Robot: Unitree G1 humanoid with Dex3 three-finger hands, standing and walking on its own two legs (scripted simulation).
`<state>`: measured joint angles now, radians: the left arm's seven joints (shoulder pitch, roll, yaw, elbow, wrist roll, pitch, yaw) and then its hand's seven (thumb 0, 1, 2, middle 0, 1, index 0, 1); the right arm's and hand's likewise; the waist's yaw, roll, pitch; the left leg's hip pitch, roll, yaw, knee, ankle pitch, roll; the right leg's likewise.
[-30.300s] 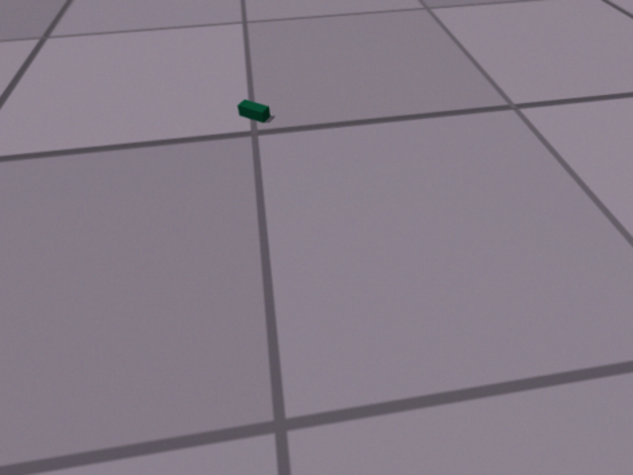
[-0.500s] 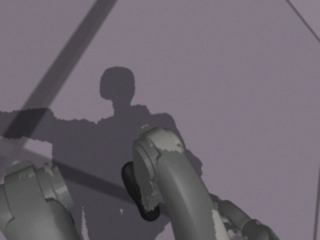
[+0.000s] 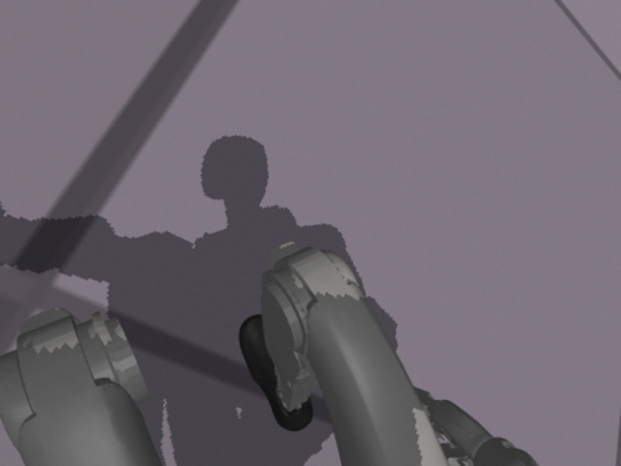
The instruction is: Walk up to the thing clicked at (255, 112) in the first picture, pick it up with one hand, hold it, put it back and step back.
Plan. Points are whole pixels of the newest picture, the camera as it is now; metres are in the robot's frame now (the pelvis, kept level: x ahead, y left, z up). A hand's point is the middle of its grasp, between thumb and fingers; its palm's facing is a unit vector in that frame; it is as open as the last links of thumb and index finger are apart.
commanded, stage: withdraw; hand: left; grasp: from above
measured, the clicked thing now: out of the picture +0.43 +0.36 -0.28
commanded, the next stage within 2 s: home in 0.70 s
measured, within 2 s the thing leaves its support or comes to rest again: neither
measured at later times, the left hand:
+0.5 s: hand out of the picture +0.42 +0.38 -0.06, palm faces -0.46 -0.13 -0.88, open 14.0 cm
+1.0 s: hand out of the picture +0.43 +0.37 -0.11, palm faces -0.31 -0.13 -0.94, open 12.9 cm
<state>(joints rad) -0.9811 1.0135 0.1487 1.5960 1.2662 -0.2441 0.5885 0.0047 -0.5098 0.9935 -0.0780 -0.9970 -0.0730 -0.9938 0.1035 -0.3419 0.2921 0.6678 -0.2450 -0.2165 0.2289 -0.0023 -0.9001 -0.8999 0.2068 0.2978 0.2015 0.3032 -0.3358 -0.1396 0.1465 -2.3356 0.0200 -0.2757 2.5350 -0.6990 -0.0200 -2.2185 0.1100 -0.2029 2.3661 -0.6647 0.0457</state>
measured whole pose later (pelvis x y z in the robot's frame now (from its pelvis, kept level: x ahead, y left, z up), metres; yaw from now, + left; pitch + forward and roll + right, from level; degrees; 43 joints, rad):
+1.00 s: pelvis +0.00 -0.01 +0.03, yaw +6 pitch +33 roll -9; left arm -0.94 0.81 0.12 1.31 1.18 -0.17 0.36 0.00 -0.29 0.96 -0.19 -0.83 -0.18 -0.83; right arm 0.19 -0.26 0.11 0.70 -0.14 -0.05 0.13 0.00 -0.90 -0.90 0.21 0.30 0.20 0.30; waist -0.24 -0.01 -0.04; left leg -2.34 0.00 -0.16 2.39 -0.63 -0.01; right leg -2.24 0.06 -0.11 2.30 -0.66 0.03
